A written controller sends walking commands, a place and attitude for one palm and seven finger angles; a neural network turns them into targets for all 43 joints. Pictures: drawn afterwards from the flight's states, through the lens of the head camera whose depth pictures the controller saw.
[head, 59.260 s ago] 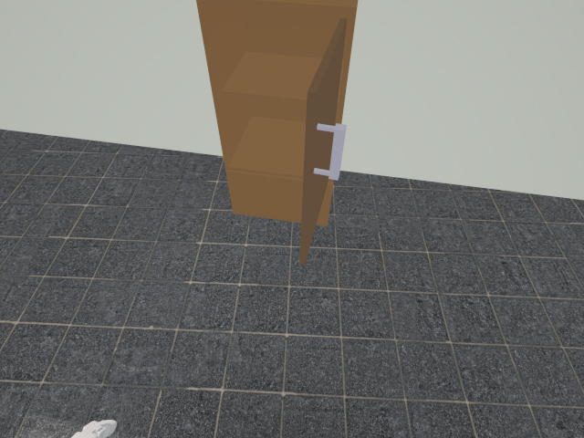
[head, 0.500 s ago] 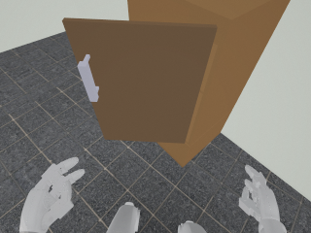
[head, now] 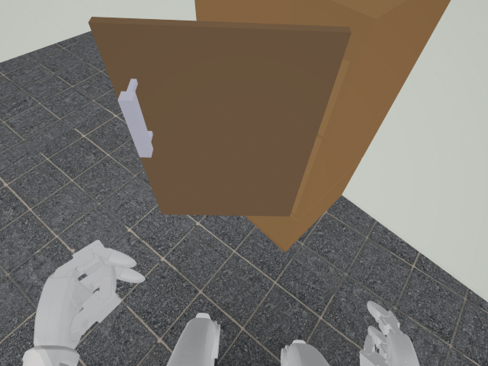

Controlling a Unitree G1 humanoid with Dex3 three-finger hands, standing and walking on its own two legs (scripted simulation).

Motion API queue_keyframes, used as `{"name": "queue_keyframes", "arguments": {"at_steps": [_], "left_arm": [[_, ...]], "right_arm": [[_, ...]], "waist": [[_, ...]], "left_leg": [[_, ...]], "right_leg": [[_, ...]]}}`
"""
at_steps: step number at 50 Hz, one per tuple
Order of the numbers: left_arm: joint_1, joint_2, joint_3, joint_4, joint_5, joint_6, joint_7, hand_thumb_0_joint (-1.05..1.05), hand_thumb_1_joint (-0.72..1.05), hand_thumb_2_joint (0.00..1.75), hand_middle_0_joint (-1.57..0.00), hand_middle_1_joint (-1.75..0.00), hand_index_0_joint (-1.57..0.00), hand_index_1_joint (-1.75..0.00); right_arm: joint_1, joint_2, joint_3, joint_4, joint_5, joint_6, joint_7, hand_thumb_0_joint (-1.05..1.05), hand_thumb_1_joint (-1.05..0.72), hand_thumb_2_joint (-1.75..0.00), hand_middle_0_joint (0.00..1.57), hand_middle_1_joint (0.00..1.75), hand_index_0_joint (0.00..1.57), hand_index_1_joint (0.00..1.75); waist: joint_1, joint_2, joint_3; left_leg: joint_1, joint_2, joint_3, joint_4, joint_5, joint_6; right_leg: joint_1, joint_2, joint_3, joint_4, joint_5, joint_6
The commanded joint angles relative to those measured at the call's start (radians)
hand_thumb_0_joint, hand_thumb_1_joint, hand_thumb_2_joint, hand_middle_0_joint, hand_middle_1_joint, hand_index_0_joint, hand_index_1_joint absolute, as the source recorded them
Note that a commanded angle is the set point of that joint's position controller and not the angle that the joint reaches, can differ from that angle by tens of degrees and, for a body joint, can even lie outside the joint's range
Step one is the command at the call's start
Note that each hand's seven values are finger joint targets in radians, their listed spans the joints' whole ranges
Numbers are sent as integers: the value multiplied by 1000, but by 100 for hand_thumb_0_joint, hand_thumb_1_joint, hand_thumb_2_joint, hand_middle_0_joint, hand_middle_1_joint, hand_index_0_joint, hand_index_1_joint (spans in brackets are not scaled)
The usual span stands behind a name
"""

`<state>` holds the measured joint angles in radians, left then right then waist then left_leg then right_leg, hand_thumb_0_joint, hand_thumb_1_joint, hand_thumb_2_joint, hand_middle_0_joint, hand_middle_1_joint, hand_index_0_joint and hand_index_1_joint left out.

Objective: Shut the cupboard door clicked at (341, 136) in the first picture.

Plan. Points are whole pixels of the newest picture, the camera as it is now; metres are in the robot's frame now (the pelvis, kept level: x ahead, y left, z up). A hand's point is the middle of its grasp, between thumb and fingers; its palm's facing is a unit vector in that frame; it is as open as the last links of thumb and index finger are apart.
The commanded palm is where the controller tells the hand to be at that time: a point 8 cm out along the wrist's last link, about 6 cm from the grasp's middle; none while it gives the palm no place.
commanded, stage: raise the hand and make a fist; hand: left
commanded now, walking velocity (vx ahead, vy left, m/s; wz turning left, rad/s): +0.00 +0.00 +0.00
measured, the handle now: (139, 119) +0.53 +0.25 +0.07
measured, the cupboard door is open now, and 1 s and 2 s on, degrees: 46 46 46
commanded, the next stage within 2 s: bring the fist close to the handle in 1.00 s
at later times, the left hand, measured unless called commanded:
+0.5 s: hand (118, 289) +0.21 +0.19 +0.07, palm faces +0.08 -1.00 -0.04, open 3.1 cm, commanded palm +0.19 +0.24 +0.07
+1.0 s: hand (135, 274) +0.23 +0.17 +0.07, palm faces +0.07 -1.00 -0.04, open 3.1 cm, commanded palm +0.21 +0.23 +0.07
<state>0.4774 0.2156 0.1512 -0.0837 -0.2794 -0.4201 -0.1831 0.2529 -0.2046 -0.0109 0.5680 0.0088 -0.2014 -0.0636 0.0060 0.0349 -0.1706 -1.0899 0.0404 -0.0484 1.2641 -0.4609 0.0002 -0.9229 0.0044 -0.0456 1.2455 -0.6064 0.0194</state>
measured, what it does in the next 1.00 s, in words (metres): stands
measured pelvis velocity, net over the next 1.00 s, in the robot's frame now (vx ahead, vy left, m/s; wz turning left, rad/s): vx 0.01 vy -0.01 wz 0.01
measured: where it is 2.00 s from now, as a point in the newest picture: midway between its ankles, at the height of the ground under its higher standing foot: outside the picture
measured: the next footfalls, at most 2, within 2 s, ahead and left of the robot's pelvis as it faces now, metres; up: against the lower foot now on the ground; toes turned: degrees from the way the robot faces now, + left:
none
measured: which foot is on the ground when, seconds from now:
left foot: down 0.00-1.00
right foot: down 0.00-1.00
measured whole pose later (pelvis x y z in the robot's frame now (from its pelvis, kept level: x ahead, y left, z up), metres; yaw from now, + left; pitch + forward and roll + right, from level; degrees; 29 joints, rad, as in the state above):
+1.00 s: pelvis +0.01 -0.01 +0.01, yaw +0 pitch +15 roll -2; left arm 0.39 0.22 0.13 -0.02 -0.26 -0.40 -0.16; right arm 0.25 -0.23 0.00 0.52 0.01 -0.14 -0.06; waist 0.00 0.04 -0.17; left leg -1.02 0.04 -0.05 1.21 -0.46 -0.02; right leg -0.86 0.01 -0.05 1.21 -0.61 0.00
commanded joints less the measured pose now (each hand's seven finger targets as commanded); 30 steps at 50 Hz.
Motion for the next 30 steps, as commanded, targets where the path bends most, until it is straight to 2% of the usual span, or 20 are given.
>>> {"name": "queue_keyframes", "arguments": {"at_steps": [1, 2, 3, 6, 7, 9, 11, 12, 15, 17, 18, 20, 22, 23, 26, 27, 30], "left_arm": [[-15, 98, 36, -221, 3, -74, 4, 0, 90, 90, -104, -122, -104, -122], [-15, 118, 56, -220, 7, -67, 11, 0, 90, 90, -106, -124, -106, -124], [-15, 101, 39, -237, 8, -67, 13, 0, 90, 90, -108, -126, -108, -126], [-27, 100, 33, -242, 15, -58, 29, 0, 90, 90, -113, -132, -113, -132], [-37, 116, 45, -237, 19, -51, 35, 0, 90, 90, -115, -134, -115, -134], [-47, 103, 24, -258, 26, -51, 42, 0, 90, 90, -119, -138, -119, -138], [-42, 95, 16, -236, 30, -41, 46, 0, 90, 90, -123, -142, -123, -142], [-50, 113, 28, -231, 34, -35, 49, 0, 90, 90, -124, -144, -124, -144], [-63, 97, 10, -226, 37, -28, 45, 0, 90, 90, -130, -150, -130, -150], [-67, 122, 36, -198, 38, -20, 46, 0, 90, 90, -130, -150, -130, -150], [-84, 101, 14, -211, 37, -22, 41, 0, 90, 90, -130, -150, -130, -150], [-104, 104, 18, -203, 32, -25, 38, 0, 90, 90, -130, -150, -130, -150], [-116, 135, 47, -186, 27, -25, 36, 0, 90, 90, -130, -150, -130, -150], [-117, 113, 27, -191, 28, -27, 32, 0, 90, 90, -130, -150, -130, -150], [-134, 120, 31, -198, 22, -32, 29, 0, 90, 90, -130, -150, -130, -150], [-133, 142, 49, -195, 21, -30, 30, 0, 90, 90, -130, -150, -130, -150], [-131, 119, 36, -175, 15, -26, 24, 0, 90, 90, -130, -150, -130, -150]], "right_arm": [[-87, -137, -51, -191, 5, -53, -11, 0, -90, -90, 20, 30, 20, 30], [-85, -140, -53, -189, 6, -47, -14, 0, -90, -90, 20, 30, 20, 30], [-87, -139, -50, -196, 5, -44, -12, 0, -90, -90, 20, 30, 20, 30], [-85, -140, -47, -205, 6, -32, -11, 0, -90, -90, 20, 30, 20, 30], [-83, -140, -45, -205, 4, -26, -12, 0, -90, -90, 20, 30, 20, 30], [-83, -142, -41, -214, 4, -24, -9, 0, -90, -90, 20, 30, 20, 30], [-79, -142, -37, -219, 3, -17, -5, 0, -90, -90, 20, 30, 20, 30], [-75, -144, -35, -218, 2, -14, -6, 0, -90, -90, 20, 30, 20, 30], [-76, -143, -31, -227, 2, -10, -2, 0, -90, -90, 20, 30, 20, 30], [-70, -145, -29, -224, 0, -4, -3, 0, -90, -90, 20, 30, 20, 30], [-74, -144, -27, -231, 2, -5, -2, 0, -90, -90, 20, 30, 20, 30], [-71, -145, -25, -232, 3, -5, -2, 0, -90, -90, 20, 30, 20, 30], [-71, -148, -23, -228, 0, -6, -6, 0, -90, -90, 20, 30, 20, 30], [-73, -146, -22, -231, 3, -8, -5, 0, -90, -90, 20, 30, 20, 30], [-67, -146, -23, -227, 4, -13, -4, 0, -90, -90, 20, 30, 20, 30], [-66, -148, -22, -224, 3, -13, -6, 0, -90, -90, 20, 30, 20, 30], [-66, -147, -23, -222, 6, -14, -6, 0, -90, -90, 20, 30, 20, 30]], "waist": [[10, 40, -197], [11, 26, -196], [13, 51, -201], [7, 57, -181], [6, 58, -169], [3, 80, -176], [-2, 73, -160], [-2, 74, -157], [-7, 71, -153], [-5, 59, -146], [-13, 55, -145], [-13, 49, -132], [-10, 34, -136], [-10, 41, -141], [-11, 45, -155], [-4, 52, -158], [-6, 27, -153]], "left_leg": [[305, -17, -39, -234, 22, 16], [307, -14, -45, -238, 21, 18], [318, -17, -41, -242, 28, 16], [331, -14, -49, -260, -4, 13], [320, -15, -53, -265, -16, 15], [339, -15, -53, -273, -23, 12], [343, -15, -57, -282, -35, 11], [338, -15, -58, -284, -41, 13], [348, -16, -52, -285, -30, 12], [332, -18, -52, -283, -33, 14], [336, -18, -48, -280, -34, 15], [329, -20, -43, -278, -44, 15], [311, -22, -38, -266, -44, 19], [321, -23, -33, -268, -33, 17], [333, -23, -25, -261, -8, 19], [324, -25, -25, -260, -5, 20], [320, -27, -13, -249, 26, 20]], "right_leg": [[-5, 34, -30, -190, 105, -48], [1, 39, -30, -192, 109, -49], [5, 35, -31, -192, 115, -49], [-3, 39, -38, -198, 107, -49], [1, 42, -38, -200, 104, -50], [4, 38, -39, -203, 103, -50], [2, 41, -43, -212, 101, -50], [11, 43, -40, -215, 98, -51], [17, 40, -43, -224, 106, -50], [24, 44, -39, -229, 100, -50], [19, 41, -39, -233, 98, -48], [22, 40, -33, -244, 86, -47], [30, 42, -23, -252, 74, -47], [33, 40, -24, -252, 76, -47], [41, 38, -17, -260, 89, -45], [53, 39, -12, -261, 88, -47], [60, 35, -5, -271, 97, -44]]}}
